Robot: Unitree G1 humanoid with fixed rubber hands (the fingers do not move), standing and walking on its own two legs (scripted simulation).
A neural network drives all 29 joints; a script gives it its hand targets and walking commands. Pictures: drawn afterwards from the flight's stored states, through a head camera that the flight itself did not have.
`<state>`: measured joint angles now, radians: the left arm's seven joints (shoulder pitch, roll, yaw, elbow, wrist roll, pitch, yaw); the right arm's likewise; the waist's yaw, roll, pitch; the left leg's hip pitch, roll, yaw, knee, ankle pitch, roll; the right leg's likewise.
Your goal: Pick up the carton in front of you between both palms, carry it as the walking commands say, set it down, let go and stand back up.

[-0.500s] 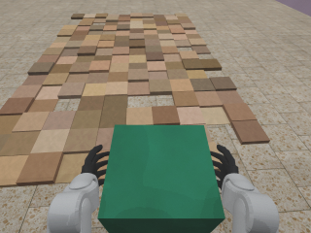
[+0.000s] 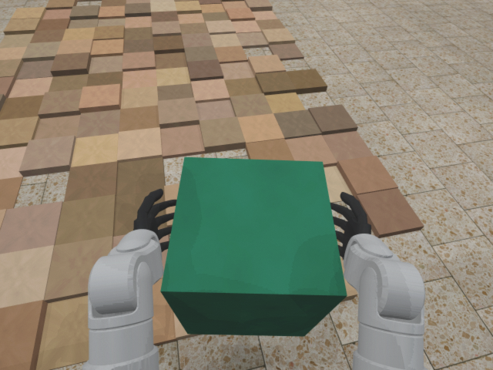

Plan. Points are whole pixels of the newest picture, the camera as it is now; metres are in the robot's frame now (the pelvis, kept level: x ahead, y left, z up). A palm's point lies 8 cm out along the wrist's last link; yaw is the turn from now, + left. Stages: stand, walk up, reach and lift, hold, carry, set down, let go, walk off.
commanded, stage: carry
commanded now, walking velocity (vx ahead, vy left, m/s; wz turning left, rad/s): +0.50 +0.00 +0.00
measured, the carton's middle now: (249, 254) +0.32 -0.02 +0.01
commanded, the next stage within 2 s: none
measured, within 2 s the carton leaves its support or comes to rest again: neither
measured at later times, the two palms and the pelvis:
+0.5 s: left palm (163, 70) +0.67 +0.15 +0.14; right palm (304, 65) +0.70 -0.15 +0.13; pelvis +0.33 -0.04 +0.01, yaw +2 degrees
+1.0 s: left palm out of the picture +1.06 +0.10 +0.20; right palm out of the picture +1.04 -0.20 +0.20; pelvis +0.68 -0.02 +0.04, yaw +0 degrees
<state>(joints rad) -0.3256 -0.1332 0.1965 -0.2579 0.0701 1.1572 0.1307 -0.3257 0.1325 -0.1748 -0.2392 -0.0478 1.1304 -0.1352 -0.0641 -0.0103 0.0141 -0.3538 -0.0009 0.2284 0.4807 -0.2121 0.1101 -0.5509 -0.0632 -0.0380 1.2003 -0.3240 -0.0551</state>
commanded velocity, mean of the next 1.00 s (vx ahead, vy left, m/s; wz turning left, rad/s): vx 0.50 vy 0.00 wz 0.00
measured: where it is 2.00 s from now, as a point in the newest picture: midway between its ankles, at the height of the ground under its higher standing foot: (232, 142)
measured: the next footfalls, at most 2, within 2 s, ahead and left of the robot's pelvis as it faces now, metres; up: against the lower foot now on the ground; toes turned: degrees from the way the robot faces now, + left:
right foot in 0.28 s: +0.38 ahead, -0.10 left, +0.01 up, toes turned -5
left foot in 0.66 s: +0.63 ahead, +0.08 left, +0.04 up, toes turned +5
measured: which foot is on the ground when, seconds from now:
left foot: down 0.00-0.28, up 0.30-0.64, down 0.66-1.00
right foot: up 0.00-0.26, down 0.28-0.70, up 0.72-0.98, down 1.00-1.00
